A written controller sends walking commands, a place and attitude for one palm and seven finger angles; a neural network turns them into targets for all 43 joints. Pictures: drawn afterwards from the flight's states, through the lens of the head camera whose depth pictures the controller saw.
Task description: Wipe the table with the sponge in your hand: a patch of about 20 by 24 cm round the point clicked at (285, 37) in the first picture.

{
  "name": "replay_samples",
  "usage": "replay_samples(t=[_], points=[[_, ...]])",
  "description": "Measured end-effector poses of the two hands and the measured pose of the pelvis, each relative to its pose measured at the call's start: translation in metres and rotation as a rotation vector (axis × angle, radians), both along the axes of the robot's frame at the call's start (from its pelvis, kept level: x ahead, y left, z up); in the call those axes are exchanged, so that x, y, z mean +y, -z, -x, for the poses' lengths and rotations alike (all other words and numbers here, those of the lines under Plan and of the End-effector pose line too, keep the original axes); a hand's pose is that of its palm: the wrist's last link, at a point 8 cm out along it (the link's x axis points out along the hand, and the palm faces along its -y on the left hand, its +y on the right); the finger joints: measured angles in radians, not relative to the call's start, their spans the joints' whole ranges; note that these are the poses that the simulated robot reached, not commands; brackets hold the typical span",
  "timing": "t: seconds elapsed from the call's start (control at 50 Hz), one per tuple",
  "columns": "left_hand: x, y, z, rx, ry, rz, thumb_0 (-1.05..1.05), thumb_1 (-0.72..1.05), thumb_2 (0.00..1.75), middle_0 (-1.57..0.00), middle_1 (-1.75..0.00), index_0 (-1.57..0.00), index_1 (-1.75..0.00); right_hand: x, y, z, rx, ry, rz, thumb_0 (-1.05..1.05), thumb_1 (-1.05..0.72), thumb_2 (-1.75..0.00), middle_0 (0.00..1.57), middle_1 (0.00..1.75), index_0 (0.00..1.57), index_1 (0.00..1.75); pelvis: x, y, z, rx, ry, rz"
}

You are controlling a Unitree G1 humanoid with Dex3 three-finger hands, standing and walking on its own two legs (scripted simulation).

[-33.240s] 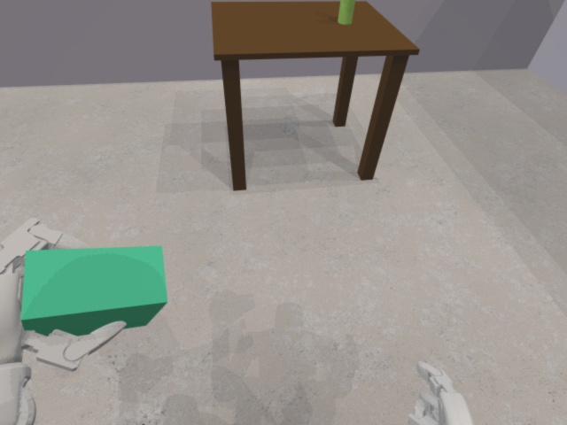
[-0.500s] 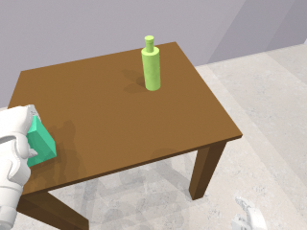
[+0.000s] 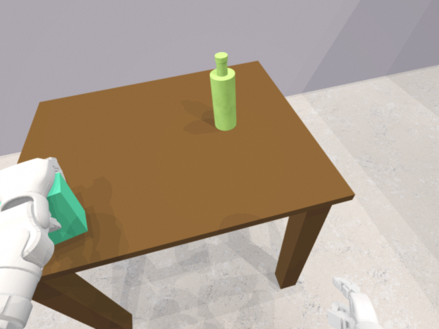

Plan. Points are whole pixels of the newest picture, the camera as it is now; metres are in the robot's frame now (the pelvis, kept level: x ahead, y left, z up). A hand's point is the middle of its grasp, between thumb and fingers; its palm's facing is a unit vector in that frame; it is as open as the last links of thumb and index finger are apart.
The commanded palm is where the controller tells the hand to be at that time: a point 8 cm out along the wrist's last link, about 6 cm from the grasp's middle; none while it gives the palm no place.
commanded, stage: move the sponge above the wiping area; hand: left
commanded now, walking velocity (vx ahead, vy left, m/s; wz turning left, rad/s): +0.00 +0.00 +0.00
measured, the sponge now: (48, 220) +0.28 +0.38 +0.04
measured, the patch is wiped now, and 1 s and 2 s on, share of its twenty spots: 0.00 0.00 0.00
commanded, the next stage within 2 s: lower the sponge onto the table in 0.78 s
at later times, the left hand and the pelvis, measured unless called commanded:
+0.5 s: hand (47, 209) +0.28 +0.36 +0.07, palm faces -0.19 -0.04 -0.98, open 10.2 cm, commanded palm +0.28 +0.33 +0.15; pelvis +0.00 +0.00 +0.00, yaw +1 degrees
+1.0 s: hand (50, 223) +0.26 +0.35 +0.06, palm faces -0.24 -0.09 -0.97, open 10.1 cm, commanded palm +0.27 +0.34 +0.15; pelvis +0.00 -0.01 +0.00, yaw +0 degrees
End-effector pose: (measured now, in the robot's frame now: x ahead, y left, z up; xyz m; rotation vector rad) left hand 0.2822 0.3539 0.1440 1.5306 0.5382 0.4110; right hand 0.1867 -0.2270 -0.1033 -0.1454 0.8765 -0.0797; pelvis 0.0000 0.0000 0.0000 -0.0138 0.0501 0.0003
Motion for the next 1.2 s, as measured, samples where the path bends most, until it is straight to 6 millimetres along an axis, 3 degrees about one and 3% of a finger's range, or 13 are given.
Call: replay_samples(t=[0.12,0.22,0.34,0.46,0.52,0.58,0.68,0.74,0.84,0.94,1.06,1.14,1.2], points=[[-0.041,0.035,0.004,0.155,0.273,0.119,0.0,-0.51,1.02,-0.72,-1.33,-0.73,-1.33,-0.006,-0.009,-0.002,-0.043,-0.02,0.065,0.01,-0.91,-0.9,0.2,0.3,0.21,0.3,0.002,0.001,-0.002,-0.016,-0.008,0.005],[-0.075,0.024,0.009,-0.012,0.504,0.056,0.0,-0.51,1.03,-0.73,-1.32,-0.74,-1.32,-0.007,-0.011,0.002,-0.039,-0.016,0.096,0.01,-0.91,-0.9,0.2,0.3,0.21,0.3,0.001,0.001,-0.002,-0.018,0.011,0.004],[-0.038,-0.01,0.002,-0.195,0.267,-0.04,0.0,-0.51,1.03,-0.73,-1.32,-0.74,-1.32,-0.006,-0.001,0.009,0.018,-0.005,0.044,0.01,-0.91,-0.9,0.2,0.3,0.21,0.3,-0.003,0.0,0.003,-0.012,0.023,0.001],[0.0,-0.001,0.005,0.007,0.0,-0.01,0.0,-0.51,1.02,-0.73,-1.33,-0.74,-1.33,-0.009,0.001,0.009,0.017,0.005,0.018,0.01,-0.91,-0.9,0.2,0.3,0.21,0.3,-0.004,-0.001,0.004,-0.01,-0.002,-0.001],[-0.011,0.02,0.005,0.142,0.065,0.058,0.0,-0.51,1.02,-0.73,-1.33,-0.74,-1.34,-0.013,-0.001,0.008,-0.001,-0.002,0.042,0.01,-0.91,-0.9,0.2,0.3,0.21,0.3,-0.004,0.0,0.004,-0.013,-0.016,0.003],[-0.039,0.035,0.001,0.177,0.255,0.11,0.0,-0.51,1.02,-0.73,-1.33,-0.74,-1.33,-0.016,-0.004,0.009,-0.014,-0.007,0.078,0.01,-0.91,-0.9,0.2,0.3,0.21,0.3,-0.003,0.001,0.002,-0.018,-0.012,0.005],[-0.075,0.026,-0.005,0.018,0.502,0.054,0.0,-0.5,1.03,-0.74,-1.33,-0.75,-1.33,-0.019,-0.006,0.015,-0.009,0.012,0.107,0.01,-0.91,-0.9,0.2,0.3,0.21,0.3,-0.004,0.001,-0.001,-0.014,0.013,0.002],[-0.069,0.006,-0.011,-0.12,0.461,-0.011,0.0,-0.5,1.03,-0.74,-1.33,-0.75,-1.33,-0.02,-0.002,0.018,0.012,0.025,0.086,0.01,-0.91,-0.9,0.2,0.3,0.21,0.3,-0.005,0.001,0.0,-0.005,0.025,0.001],[-0.031,-0.021,-0.008,-0.213,0.181,-0.046,0.0,-0.5,1.03,-0.74,-1.33,-0.74,-1.33,-0.018,0.004,0.018,0.037,0.04,0.023,0.01,-0.91,-0.9,0.2,0.3,0.21,0.3,-0.005,0.0,-0.002,0.003,0.036,-0.003],[-0.004,0.003,0.012,0.021,-0.009,0.016,0.0,-0.5,1.03,-0.73,-1.34,-0.74,-1.34,-0.019,0.002,0.008,0.013,0.028,0.009,0.02,-0.91,-0.9,0.2,0.3,0.21,0.3,-0.005,0.0,-0.003,-0.008,0.012,-0.003],[-0.026,0.041,0.024,0.176,0.209,0.122,0.0,-0.5,1.03,-0.74,-1.34,-0.75,-1.34,-0.018,-0.01,-0.004,-0.037,-0.025,0.105,0.01,-0.91,-0.9,0.2,0.3,0.21,0.3,-0.005,0.001,-0.001,-0.026,-0.015,0.004],[-0.044,0.026,0.019,0.052,0.405,0.039,0.0,-0.51,1.03,-0.75,-1.33,-0.75,-1.34,-0.014,-0.013,-0.006,-0.054,-0.036,0.135,0.01,-0.91,-0.9,0.2,0.3,0.21,0.3,-0.005,0.002,0.0,-0.024,-0.006,0.007],[-0.042,0.006,0.011,-0.07,0.413,-0.01,0.0,-0.51,1.03,-0.75,-1.33,-0.76,-1.34,-0.01,-0.01,-0.004,-0.045,-0.023,0.109,0.01,-0.91,-0.9,0.2,0.3,0.21,0.3,-0.003,0.002,0.001,-0.015,0.001,0.007]])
